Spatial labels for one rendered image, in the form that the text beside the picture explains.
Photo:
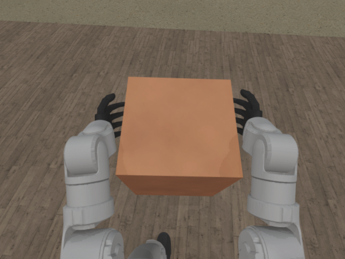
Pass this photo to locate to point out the right robot hand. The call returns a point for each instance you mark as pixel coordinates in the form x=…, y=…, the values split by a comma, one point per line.
x=252, y=109

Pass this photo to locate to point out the left robot hand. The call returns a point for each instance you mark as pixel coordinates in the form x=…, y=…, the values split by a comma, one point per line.
x=104, y=110

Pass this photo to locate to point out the carton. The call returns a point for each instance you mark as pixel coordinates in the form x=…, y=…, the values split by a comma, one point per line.
x=178, y=137

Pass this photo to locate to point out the left robot thigh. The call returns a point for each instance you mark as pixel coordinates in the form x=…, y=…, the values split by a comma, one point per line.
x=148, y=251

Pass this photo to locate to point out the robot right forearm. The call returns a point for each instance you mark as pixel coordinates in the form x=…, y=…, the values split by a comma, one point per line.
x=274, y=175

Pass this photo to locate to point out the robot left foot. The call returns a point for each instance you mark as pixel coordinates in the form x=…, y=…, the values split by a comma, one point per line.
x=166, y=242

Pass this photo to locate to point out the right robot upper arm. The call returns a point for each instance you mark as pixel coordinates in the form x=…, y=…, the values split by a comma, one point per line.
x=268, y=242

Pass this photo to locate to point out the left robot upper arm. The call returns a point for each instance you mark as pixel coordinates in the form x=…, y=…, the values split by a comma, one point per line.
x=102, y=243

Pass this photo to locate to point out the robot left forearm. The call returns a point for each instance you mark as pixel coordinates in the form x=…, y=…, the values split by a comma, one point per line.
x=86, y=165

